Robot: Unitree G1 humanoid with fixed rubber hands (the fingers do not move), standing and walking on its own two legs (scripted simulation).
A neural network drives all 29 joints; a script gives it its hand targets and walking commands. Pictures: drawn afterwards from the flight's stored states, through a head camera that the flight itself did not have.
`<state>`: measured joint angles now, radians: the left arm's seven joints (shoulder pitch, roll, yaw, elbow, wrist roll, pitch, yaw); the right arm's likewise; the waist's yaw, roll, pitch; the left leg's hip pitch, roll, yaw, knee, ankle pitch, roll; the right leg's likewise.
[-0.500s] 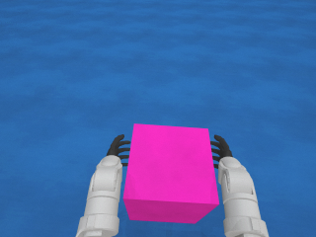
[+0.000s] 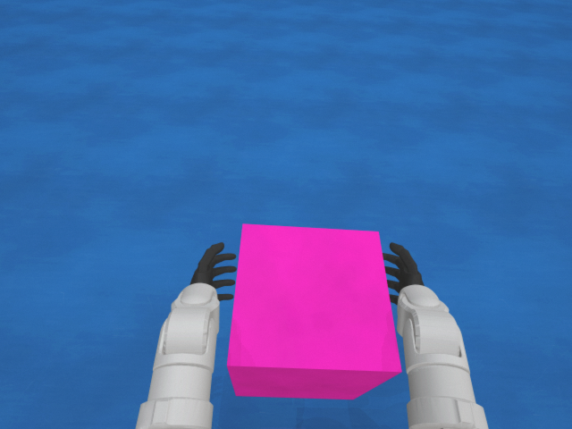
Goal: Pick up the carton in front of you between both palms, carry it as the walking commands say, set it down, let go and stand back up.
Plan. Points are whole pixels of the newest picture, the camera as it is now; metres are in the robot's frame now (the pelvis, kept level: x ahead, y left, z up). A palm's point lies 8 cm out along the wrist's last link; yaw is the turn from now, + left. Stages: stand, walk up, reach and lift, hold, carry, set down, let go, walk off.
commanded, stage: hold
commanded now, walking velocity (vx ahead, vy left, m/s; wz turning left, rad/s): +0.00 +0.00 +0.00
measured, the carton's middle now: (302, 319) +0.29 +0.00 -0.06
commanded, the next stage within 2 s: set down in 0.54 s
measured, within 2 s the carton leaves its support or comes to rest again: neither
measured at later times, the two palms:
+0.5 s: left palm (200, 277) +0.30 +0.16 +0.04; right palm (407, 291) +0.28 -0.14 +0.05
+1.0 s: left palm (208, 287) +0.34 +0.17 -0.06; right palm (378, 291) +0.34 -0.13 -0.04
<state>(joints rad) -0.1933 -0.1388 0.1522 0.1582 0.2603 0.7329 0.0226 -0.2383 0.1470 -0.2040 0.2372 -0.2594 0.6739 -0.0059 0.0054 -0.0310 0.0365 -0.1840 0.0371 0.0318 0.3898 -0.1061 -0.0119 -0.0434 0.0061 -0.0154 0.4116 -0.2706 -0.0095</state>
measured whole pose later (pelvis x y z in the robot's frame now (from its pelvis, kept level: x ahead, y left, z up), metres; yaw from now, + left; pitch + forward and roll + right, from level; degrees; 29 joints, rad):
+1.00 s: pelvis -0.01 +0.01 -0.02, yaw -3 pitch +9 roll -1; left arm -0.52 -0.14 0.45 0.54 0.44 0.36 -0.06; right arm -0.53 0.25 -0.49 0.54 -0.42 0.33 -0.03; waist 0.03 -0.06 0.07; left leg -0.60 -0.01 -0.04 0.62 -0.18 0.00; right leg -0.48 0.05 0.08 0.65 -0.33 0.01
